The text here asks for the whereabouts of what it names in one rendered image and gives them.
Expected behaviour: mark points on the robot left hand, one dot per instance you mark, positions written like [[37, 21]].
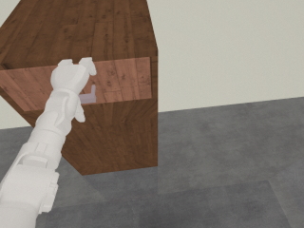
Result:
[[74, 78]]

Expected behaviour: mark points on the left robot upper arm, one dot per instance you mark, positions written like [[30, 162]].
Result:
[[29, 191]]

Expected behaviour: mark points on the robot left forearm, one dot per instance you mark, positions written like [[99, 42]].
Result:
[[47, 138]]

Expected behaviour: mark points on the handle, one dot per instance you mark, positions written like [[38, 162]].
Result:
[[89, 97]]

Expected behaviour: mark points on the drawer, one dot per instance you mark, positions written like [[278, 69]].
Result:
[[115, 80]]

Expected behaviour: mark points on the cabinet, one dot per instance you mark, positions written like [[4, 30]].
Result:
[[115, 136]]

